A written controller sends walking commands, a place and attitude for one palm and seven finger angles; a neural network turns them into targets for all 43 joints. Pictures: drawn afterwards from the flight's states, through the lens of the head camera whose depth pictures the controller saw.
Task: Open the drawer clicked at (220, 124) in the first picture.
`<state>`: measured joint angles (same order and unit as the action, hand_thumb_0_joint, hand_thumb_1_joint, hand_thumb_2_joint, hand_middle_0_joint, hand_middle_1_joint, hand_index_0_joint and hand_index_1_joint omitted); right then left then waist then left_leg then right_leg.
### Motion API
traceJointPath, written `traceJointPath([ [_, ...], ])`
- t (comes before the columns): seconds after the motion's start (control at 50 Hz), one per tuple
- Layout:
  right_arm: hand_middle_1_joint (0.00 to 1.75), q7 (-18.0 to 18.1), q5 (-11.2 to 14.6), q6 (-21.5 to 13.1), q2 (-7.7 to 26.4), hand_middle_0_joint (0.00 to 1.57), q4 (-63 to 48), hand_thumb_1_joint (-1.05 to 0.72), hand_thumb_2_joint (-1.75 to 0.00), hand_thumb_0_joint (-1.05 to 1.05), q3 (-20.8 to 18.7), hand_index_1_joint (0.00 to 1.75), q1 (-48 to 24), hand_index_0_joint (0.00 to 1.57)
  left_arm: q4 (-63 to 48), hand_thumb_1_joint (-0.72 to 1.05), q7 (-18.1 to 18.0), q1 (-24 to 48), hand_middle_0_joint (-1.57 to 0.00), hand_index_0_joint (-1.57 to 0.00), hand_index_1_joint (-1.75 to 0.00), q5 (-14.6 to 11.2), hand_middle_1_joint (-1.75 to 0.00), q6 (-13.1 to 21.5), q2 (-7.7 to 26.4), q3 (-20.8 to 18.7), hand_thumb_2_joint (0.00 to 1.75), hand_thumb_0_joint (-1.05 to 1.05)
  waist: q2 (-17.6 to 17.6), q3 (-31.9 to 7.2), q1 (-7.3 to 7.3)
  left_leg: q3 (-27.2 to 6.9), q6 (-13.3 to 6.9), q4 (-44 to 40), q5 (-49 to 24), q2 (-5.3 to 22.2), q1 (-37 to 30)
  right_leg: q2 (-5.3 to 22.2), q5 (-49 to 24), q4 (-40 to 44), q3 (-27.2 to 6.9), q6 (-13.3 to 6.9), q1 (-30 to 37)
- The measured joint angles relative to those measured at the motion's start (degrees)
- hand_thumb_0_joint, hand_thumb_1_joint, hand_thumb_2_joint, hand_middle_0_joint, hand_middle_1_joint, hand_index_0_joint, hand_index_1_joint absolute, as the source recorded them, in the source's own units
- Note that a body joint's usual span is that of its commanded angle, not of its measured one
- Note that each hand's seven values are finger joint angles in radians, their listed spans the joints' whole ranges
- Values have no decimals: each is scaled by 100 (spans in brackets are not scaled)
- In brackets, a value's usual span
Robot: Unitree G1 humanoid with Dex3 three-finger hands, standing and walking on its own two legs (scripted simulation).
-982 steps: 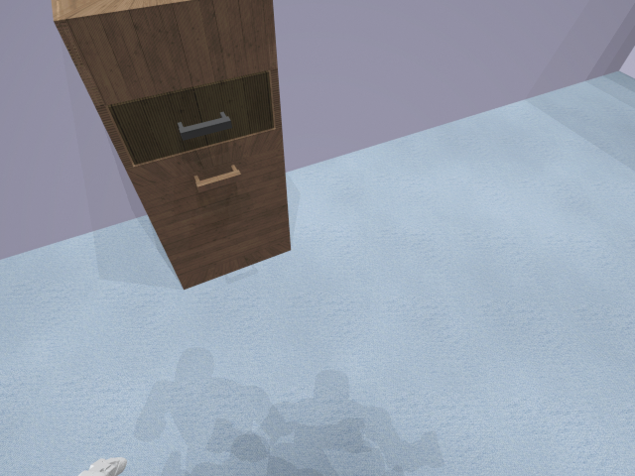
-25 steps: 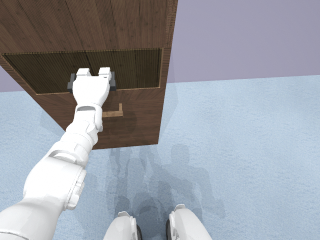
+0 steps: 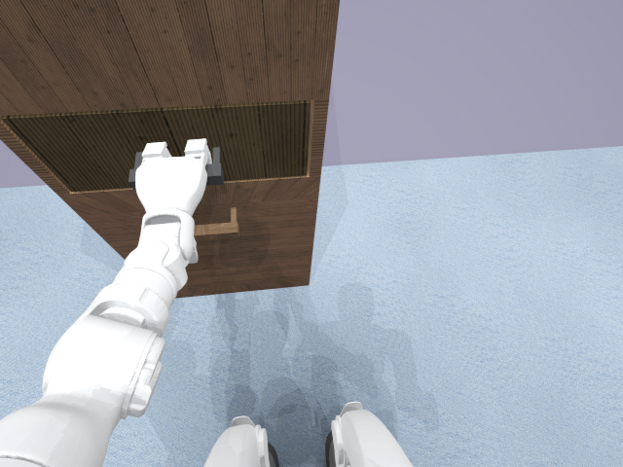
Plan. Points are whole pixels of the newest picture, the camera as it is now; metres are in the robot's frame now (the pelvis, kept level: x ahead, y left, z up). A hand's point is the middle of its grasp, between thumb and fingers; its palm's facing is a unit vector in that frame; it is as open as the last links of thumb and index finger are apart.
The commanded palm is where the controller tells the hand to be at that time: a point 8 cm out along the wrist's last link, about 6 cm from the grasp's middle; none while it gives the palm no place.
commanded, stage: close the thumb around the handle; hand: left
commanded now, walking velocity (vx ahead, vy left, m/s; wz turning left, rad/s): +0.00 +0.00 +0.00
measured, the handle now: (178, 166) +0.54 +0.15 -0.01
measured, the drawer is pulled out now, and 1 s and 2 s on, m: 0.00 0.00 0.11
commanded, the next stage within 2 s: pull the drawer open in 0.80 s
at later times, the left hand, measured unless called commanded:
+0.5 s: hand (182, 201) +0.49 +0.14 -0.03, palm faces -0.05 -0.03 -1.00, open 9.5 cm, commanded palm +0.47 +0.14 +0.02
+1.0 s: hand (182, 202) +0.49 +0.15 -0.03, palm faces -0.04 -0.02 -1.00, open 5.5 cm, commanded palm +0.46 +0.13 +0.02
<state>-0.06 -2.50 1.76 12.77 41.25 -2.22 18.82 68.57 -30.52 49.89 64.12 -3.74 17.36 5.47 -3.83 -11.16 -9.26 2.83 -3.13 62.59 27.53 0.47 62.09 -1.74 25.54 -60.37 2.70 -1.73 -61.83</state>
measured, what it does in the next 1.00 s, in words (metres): stands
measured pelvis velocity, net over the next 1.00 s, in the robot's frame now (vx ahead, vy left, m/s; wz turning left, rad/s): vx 0.01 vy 0.01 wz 0.00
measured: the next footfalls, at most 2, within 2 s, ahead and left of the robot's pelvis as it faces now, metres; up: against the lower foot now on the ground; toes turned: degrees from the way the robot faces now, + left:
none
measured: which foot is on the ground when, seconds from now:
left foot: down 0.00-1.00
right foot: down 0.00-1.00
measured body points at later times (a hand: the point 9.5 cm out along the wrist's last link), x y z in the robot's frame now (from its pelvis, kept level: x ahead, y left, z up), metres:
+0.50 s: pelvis +0.01 +0.00 +0.00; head +0.14 +0.01 +0.43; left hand +0.49 +0.14 +0.02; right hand +0.02 -0.26 -0.13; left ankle +0.01 +0.09 -0.65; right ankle +0.02 -0.10 -0.65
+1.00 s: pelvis +0.01 +0.01 +0.00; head +0.14 +0.01 +0.43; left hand +0.49 +0.14 +0.02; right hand +0.01 -0.26 -0.13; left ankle +0.01 +0.09 -0.65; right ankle +0.02 -0.10 -0.65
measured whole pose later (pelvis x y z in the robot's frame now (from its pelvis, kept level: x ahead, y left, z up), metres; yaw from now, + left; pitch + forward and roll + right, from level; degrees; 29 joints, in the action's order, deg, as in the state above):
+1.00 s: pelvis +0.01 +0.01 +0.00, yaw +0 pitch +27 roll -2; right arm -1.0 -2.7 3.1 12.7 42.6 -3.4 18.5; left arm 67.2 -31.9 48.7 64.0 -5.6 16.1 7.1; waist -3.9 -11.1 -8.5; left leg 2.8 -3.4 62.1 28.1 0.4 61.0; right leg -1.8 25.8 -59.4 2.5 -1.3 -60.5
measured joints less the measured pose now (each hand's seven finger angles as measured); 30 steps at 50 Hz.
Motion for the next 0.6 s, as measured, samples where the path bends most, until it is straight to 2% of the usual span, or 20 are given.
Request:
traceJointPath([
  [0.12,30,-50,-21,25,43,20,104,-91,-90,1,-110,30,-22,20,-147,-49,-189,-98,-31,-32,-120,59,-120,-1,-48,105,30,-1,12,2,73,-43,8,50,35,-12,33,11,42,-29,41,-2,-7],
  [0.26,30,-54,-19,71,43,20,131,-91,-90,1,-100,30,-115,20,14,-39,-244,48,-32,-33,-122,22,-122,-228,-130,152,35,-1,19,17,38,-69,5,11,30,-27,11,22,41,24,62,2,32],
  [0.38,30,-40,-12,91,18,20,90,-91,-90,1,-61,30,-119,20,43,-14,-172,58,-35,-35,-125,-14,-125,-232,-133,172,45,0,15,6,39,-62,-2,-24,31,-30,-42,21,39,59,52,10,83],
  [0.6,30,-45,-18,94,-17,20,50,-91,-90,1,-60,30,-82,20,-85,43,-72,-44,-38,-37,-130,13,-130,-85,-59,102,70,0,8,1,41,-27,-16,14,53,-13,-37,4,40,27,15,24,65],
])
